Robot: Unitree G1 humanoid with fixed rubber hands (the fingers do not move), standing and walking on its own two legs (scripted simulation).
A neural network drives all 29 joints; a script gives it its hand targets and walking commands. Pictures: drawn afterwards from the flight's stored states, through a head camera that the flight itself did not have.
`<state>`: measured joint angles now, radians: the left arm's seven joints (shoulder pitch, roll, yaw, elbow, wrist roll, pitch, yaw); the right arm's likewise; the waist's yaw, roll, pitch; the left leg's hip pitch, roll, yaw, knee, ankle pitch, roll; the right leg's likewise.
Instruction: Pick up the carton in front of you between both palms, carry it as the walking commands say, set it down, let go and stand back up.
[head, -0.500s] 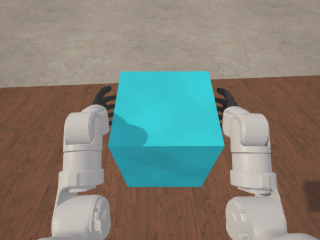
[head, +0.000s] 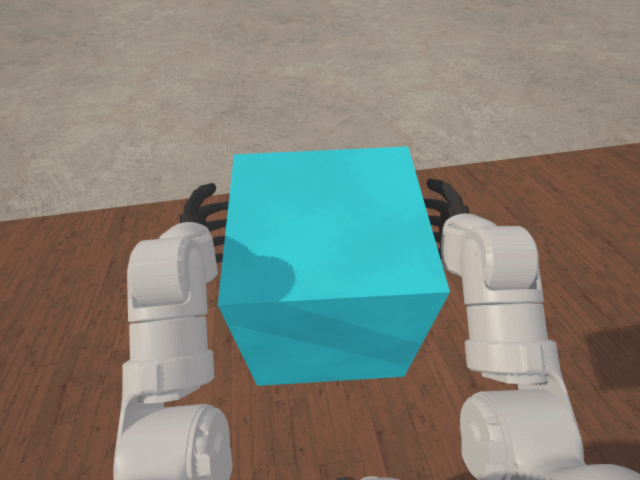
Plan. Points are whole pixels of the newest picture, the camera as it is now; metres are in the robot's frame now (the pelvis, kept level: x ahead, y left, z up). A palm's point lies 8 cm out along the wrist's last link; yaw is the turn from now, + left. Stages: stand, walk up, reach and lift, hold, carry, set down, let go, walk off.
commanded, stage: carry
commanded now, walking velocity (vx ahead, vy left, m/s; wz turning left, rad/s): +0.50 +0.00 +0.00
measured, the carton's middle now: (326, 275) +0.36 -0.02 +0.06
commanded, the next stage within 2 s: none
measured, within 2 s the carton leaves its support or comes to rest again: neither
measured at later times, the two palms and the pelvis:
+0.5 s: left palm (191, 138) +0.64 +0.17 +0.09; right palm (366, 126) +0.65 -0.13 +0.09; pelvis +0.28 +0.00 -0.04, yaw -2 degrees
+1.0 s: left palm (228, 81) +0.93 +0.13 +0.04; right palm (360, 80) +0.90 -0.17 +0.04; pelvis +0.56 +0.01 -0.08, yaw -1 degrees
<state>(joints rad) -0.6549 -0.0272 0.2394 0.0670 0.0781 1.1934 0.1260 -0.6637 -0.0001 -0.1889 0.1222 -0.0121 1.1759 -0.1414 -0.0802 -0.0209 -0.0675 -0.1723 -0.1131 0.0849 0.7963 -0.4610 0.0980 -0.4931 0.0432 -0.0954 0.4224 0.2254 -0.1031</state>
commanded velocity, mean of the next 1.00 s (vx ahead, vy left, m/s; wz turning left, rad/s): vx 0.50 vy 0.00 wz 0.00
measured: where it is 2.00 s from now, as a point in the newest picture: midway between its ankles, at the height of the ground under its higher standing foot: (305, 263)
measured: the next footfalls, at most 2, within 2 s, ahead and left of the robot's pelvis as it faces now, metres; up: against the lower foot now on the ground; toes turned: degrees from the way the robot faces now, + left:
left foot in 0.54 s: +0.46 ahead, +0.06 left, -0.05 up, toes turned -1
right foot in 1.06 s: +0.76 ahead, -0.06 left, -0.10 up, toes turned -2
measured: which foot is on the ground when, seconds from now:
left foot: down 0.00-0.02, up 0.04-0.52, down 0.54-1.00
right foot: down 0.00-0.54, up 0.56-1.00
